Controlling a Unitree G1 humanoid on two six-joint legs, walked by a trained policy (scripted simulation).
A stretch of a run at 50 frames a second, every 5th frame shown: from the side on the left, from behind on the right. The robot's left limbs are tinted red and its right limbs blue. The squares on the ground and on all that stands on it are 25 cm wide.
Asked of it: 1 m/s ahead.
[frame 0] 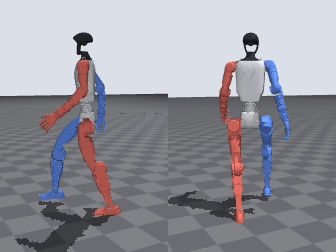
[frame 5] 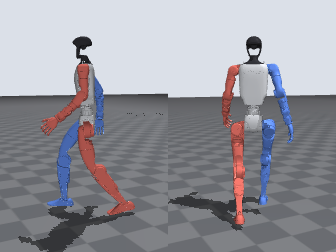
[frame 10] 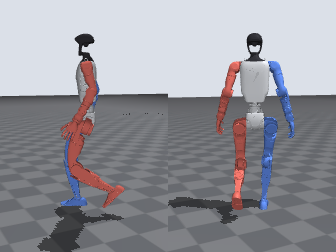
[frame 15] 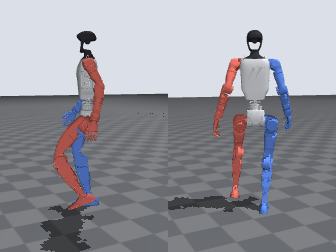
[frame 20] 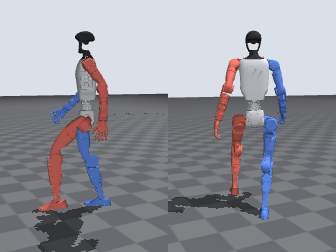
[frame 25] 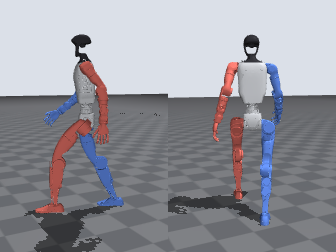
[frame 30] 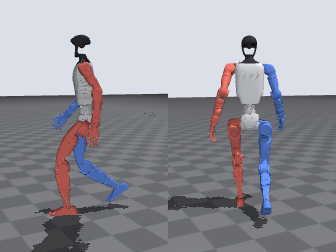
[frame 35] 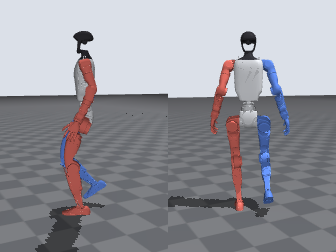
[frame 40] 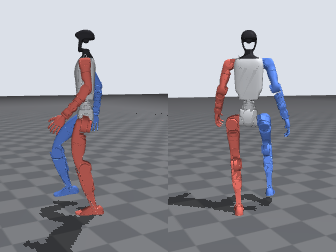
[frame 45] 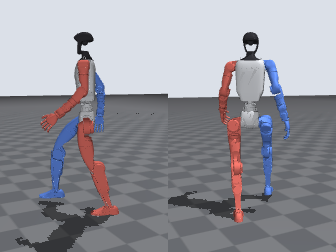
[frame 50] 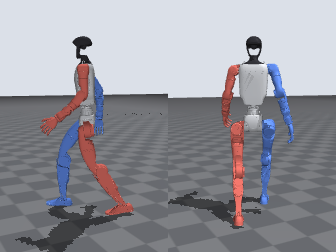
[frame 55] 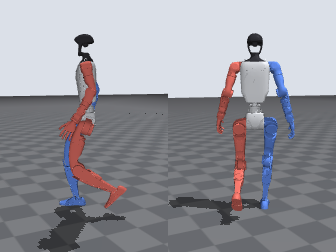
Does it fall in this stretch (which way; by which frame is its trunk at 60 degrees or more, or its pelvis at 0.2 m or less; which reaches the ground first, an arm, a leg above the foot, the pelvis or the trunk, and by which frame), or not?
no
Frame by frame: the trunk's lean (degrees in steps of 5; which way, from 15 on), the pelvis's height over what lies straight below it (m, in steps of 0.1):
0: 5, 0.8
5: 5, 0.7
10: 5, 0.8
15: 0, 0.8
20: 0, 0.8
25: 5, 0.8
30: 5, 0.7
35: 0, 0.8
40: 0, 0.8
45: 0, 0.8
50: 5, 0.7
55: 5, 0.8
